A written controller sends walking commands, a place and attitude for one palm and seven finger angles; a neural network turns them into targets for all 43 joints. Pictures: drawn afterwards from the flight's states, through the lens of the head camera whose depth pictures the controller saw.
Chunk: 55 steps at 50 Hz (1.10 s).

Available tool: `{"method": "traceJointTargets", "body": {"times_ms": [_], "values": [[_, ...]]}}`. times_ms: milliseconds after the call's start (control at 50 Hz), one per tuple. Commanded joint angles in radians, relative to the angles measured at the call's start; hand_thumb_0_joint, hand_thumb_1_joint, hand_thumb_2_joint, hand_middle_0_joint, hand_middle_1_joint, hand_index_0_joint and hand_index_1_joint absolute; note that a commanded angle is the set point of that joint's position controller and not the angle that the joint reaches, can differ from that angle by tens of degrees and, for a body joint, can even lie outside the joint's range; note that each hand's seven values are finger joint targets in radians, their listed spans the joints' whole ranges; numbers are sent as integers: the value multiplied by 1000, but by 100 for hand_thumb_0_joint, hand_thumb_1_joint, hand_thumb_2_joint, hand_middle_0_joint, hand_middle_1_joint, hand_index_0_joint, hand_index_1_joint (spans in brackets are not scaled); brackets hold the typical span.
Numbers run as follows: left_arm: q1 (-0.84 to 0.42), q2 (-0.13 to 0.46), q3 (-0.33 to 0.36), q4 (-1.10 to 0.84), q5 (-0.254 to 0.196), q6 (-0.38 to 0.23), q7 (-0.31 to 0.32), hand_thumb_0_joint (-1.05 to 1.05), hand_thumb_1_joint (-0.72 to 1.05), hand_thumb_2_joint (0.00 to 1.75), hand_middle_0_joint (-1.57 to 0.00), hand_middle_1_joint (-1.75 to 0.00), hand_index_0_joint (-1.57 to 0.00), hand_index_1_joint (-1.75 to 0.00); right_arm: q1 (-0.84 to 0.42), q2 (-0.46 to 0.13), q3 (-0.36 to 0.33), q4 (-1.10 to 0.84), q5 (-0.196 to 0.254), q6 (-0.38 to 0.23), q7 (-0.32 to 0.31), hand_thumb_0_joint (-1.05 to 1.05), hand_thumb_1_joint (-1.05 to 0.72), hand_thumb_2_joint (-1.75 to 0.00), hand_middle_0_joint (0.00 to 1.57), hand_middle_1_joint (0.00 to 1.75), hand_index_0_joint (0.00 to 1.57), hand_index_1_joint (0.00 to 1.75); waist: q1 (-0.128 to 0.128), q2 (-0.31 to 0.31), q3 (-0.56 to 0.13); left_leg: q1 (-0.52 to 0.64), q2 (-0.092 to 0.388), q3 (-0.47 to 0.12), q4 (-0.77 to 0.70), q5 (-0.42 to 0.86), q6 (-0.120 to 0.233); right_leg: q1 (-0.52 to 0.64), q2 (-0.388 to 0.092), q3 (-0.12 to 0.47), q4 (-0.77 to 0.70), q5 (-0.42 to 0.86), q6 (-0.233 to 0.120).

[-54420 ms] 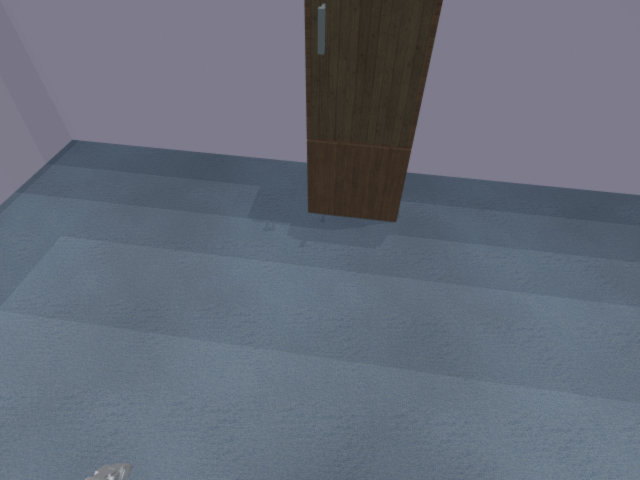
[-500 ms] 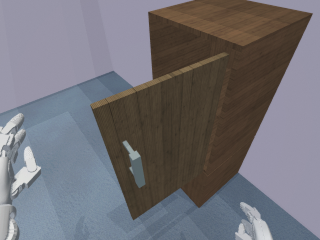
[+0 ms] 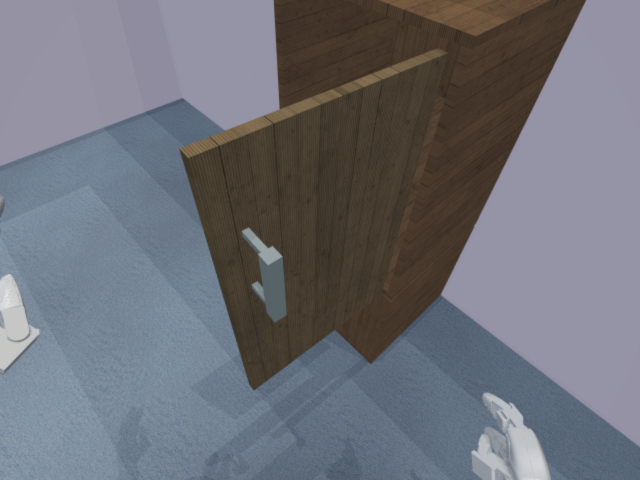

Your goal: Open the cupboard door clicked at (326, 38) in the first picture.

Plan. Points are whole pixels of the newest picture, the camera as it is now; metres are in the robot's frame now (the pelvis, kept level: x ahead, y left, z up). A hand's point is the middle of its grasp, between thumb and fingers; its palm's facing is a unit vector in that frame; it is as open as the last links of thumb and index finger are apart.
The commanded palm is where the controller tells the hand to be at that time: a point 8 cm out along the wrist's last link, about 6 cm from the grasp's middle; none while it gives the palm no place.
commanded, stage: step back with the hand held close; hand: left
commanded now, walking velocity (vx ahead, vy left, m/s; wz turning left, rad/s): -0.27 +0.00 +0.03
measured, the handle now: (264, 276) +0.34 +0.10 +0.07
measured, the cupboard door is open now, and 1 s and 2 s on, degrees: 86 86 86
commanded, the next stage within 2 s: stop stepping back and stand still in 0.64 s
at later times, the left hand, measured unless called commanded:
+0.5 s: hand out of the picture +0.11 +0.26 +0.17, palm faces +0.50 -0.71 -0.49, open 7.4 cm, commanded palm +0.05 +0.29 +0.19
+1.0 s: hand out of the picture -0.02 +0.25 +0.17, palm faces +0.44 -0.74 -0.51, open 7.4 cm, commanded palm -0.08 +0.28 +0.19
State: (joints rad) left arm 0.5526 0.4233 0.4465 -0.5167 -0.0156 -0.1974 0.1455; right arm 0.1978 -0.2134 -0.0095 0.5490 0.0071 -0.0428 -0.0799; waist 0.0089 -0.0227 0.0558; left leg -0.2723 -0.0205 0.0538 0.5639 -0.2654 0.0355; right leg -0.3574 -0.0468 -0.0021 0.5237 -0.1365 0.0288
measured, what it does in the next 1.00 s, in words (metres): walks backwards: right foot, then left foot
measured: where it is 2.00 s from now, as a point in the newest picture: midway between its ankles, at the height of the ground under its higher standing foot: outside the picture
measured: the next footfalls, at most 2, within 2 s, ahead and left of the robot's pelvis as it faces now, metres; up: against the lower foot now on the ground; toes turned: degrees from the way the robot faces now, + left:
right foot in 0.46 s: -0.11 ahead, -0.12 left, +0.00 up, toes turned +2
left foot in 0.68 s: -0.06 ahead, +0.07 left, +0.00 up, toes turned +2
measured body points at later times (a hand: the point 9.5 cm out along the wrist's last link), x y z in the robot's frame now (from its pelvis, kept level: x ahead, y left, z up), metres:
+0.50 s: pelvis -0.08 -0.02 +0.00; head -0.05 -0.01 +0.44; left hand +0.08 +0.30 +0.20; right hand +0.08 -0.23 -0.10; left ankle +0.02 +0.10 -0.73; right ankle -0.15 -0.12 -0.73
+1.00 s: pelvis -0.21 -0.03 +0.01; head -0.21 -0.02 +0.46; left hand -0.05 +0.29 +0.20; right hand -0.04 -0.24 -0.06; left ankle -0.10 +0.08 -0.73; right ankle -0.27 -0.12 -0.71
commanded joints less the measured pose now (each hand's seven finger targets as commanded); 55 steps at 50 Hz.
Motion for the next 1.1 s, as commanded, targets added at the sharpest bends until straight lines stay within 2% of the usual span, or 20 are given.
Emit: {"method": "traceJointTargets", "body": {"times_ms": [0,140,200,260,300,380,420,460,520,580,640,680,700,800,840,900,940,980,1020,1080], "values": [[-63,124,103,-154,16,-57,28,0,90,90,-20,-30,-20,-30,-79,-139,-47,-160,-2,-65,-9,0,-90,-90,20,30,20,30,-6,89,-76,-419,131,-130,-219,-291,44,334,-9,71,72,49,-17],[-153,155,97,-214,22,-75,43,0,90,90,-20,-30,-20,-30,-47,-129,-36,-136,-7,-80,-8,0,-90,-90,20,30,20,30,-24,-28,-71,-184,46,-98,-1,-322,10,-43,-92,148,-179,-418,-57],[-116,168,123,-236,16,-84,53,0,90,90,-20,-30,-20,-30,-51,-134,-34,-139,-10,-85,-14,0,-90,-90,20,30,20,30,-22,90,-100,-234,94,-173,-139,-340,26,24,-35,75,-45,-330,-33],[-104,193,183,-264,31,-93,57,0,90,90,-20,-30,-20,-30,-70,-129,-48,-159,-10,-105,-16,0,-90,-90,20,30,20,30,8,327,-139,-509,294,-373,-410,-446,109,315,88,-18,429,-160,9],[-74,172,172,-229,30,-96,53,0,90,90,-20,-30,-20,-30,-49,-120,-65,-136,-13,-123,-3,0,-90,-90,20,30,20,30,-6,252,-144,-444,320,-347,-379,-333,131,244,100,19,530,-249,1],[-6,106,107,-151,3,-92,43,0,90,90,-20,-30,-20,-30,-46,-112,-56,-83,-14,-149,16,0,-90,-90,20,30,20,30,-13,169,-89,-193,250,-271,-251,-97,84,119,84,-13,95,-298,-20],[-41,94,68,-156,-7,-92,27,0,90,90,-20,-30,-20,-30,-65,-122,-47,-53,-25,-151,25,0,-90,-90,20,30,20,30,-14,162,-84,-69,197,-239,-179,67,35,90,71,0,-178,-135,-32],[-107,144,67,-161,2,-105,23,0,90,90,-20,-30,-20,-30,-65,-100,-39,-29,-23,-138,24,0,-90,-90,20,30,20,30,-26,6,-135,0,100,-61,5,226,-25,102,-81,123,-194,394,-58],[-111,210,121,-163,0,-92,25,0,90,90,-20,-30,-20,-30,-124,-93,-46,-74,13,-123,5,0,-90,-90,20,30,20,30,19,-254,-265,-185,3,-14,250,-148,-35,312,-200,134,-64,1128,37],[8,223,160,-212,-9,-66,15,0,90,90,-20,-30,-20,-30,-158,-57,-11,-111,5,-101,-7,0,-90,-90,20,30,20,30,24,-101,-258,-187,22,-13,145,-84,-47,336,-196,122,-9,982,-92],[-12,235,166,-311,-23,-83,20,0,90,90,-20,-30,-20,-30,-138,-83,-9,-101,-3,-91,-26,0,-90,-90,20,30,20,30,-2,95,-272,25,44,-5,-155,408,-47,274,-60,65,79,836,-39],[-8,235,163,-364,-25,-94,21,0,90,90,-20,-30,-20,-30,-90,-113,-45,-98,-3,-104,-6,0,-90,-90,20,30,20,30,12,247,-366,337,260,-186,-142,1168,28,47,63,29,215,-56,-8],[28,205,147,-321,-28,-101,15,0,90,90,-20,-30,-20,-30,-68,-109,-56,-92,-2,-123,16,0,-90,-90,20,30,20,30,13,262,-364,390,329,-215,-147,1212,62,-30,85,48,275,-348,-25],[138,152,142,-248,-31,-45,27,0,90,90,-20,-30,-20,-30,-38,-112,-67,-86,-1,-140,28,0,-90,-90,20,30,20,30,-18,185,-252,185,284,-189,-250,556,81,-8,84,-3,343,-299,-4],[136,143,133,-195,-40,-9,31,0,90,90,-20,-30,-20,-30,-64,-115,-56,-95,5,-133,20,0,-90,-90,20,30,20,30,-29,147,-170,12,270,-208,-376,37,73,66,83,-29,294,-297,2],[74,136,105,-153,-26,8,48,0,90,90,-20,-30,-20,-30,-97,-119,-40,-96,-10,-124,0,0,-90,-90,20,30,20,30,-22,243,-103,-193,226,-194,-542,-424,25,257,115,-111,161,-363,-23],[2,135,76,-139,-11,12,48,0,90,90,-20,-30,-20,-30,-97,-121,-42,-85,-18,-119,-5,0,-90,-90,20,30,20,30,-12,269,-100,-255,176,-134,-502,-463,-29,394,133,-151,7,-370,-48],[-73,154,45,-173,-2,14,38,0,90,90,-20,-30,-20,-30,-99,-102,-33,-83,-18,-114,-5,0,-90,-90,20,30,20,30,-14,102,-84,-168,59,-26,-223,-324,-47,292,38,-56,-252,-345,-85],[-157,224,65,-263,-6,11,28,0,90,90,-20,-30,-20,-30,-125,-108,-31,-68,-18,-104,-5,0,-90,-90,20,30,20,30,6,-222,-33,-194,-3,-63,424,-106,-46,-38,-330,446,-479,-479,-227],[-194,168,51,-176,-13,-16,22,0,90,90,-20,-30,-20,-30,-59,-110,-38,-26,-15,-117,1,0,-90,-90,20,30,20,30,-40,-74,-70,-277,37,-68,591,9,-66,10,-255,292,-405,-473,-194]]}}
